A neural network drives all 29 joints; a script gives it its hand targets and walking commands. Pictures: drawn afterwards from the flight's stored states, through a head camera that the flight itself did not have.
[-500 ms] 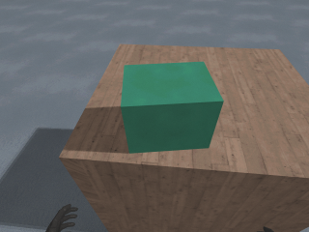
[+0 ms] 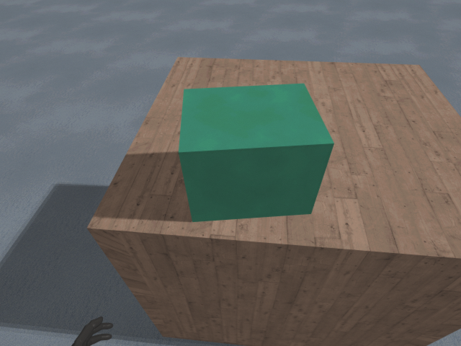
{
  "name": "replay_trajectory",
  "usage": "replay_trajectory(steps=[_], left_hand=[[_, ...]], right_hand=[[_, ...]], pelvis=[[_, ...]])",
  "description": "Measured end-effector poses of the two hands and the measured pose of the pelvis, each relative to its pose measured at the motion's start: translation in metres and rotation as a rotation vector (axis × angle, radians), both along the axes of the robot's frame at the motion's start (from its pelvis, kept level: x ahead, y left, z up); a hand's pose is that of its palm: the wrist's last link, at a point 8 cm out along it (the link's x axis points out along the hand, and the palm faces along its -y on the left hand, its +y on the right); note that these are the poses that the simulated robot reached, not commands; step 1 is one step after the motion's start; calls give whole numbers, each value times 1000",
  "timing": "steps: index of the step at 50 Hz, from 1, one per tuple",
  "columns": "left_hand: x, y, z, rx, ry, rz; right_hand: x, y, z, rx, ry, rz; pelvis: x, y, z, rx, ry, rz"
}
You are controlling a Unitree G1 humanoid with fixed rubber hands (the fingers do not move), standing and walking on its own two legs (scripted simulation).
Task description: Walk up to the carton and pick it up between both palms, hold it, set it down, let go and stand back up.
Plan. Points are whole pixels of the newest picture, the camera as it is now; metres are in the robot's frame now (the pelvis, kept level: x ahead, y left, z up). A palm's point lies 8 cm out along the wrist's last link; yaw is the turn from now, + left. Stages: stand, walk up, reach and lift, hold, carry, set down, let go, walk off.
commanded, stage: stand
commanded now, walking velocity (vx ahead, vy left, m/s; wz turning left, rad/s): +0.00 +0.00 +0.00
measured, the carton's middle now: (248, 152) +0.45 -0.02 +0.10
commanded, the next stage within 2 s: none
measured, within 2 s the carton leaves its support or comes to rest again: neither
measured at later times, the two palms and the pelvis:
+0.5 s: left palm out of the picture +0.12 +0.28 -0.08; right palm out of the picture +0.09 -0.29 -0.09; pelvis +0.00 +0.00 +0.00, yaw +0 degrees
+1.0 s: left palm out of the picture +0.12 +0.28 -0.08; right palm out of the picture +0.09 -0.29 -0.09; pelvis +0.00 +0.00 +0.00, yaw +0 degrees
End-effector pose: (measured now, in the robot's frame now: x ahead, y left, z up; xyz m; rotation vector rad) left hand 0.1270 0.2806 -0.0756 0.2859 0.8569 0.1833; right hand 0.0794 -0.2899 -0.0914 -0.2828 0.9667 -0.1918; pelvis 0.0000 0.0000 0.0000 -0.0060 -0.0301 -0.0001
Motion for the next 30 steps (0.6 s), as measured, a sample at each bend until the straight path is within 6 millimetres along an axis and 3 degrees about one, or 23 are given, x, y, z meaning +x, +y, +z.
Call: replay_trajectory(steps=[30], left_hand=[[-7, 1, -4, -2, 23, 9]], right_hand=[[10, 0, 2, 0, -21, 4]], pelvis=[[0, 0, 0, 0, 0, 0]])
